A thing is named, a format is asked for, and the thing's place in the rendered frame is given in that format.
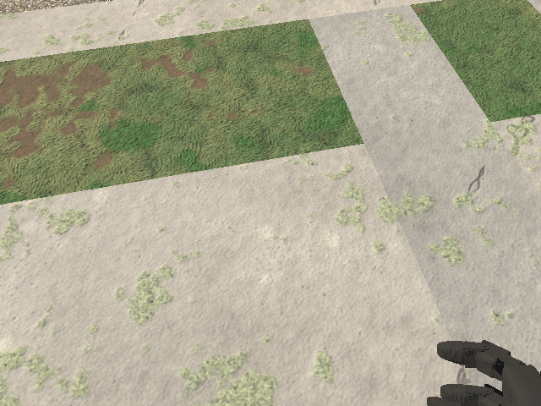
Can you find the right robot hand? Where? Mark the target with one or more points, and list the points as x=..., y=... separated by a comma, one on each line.
x=521, y=383

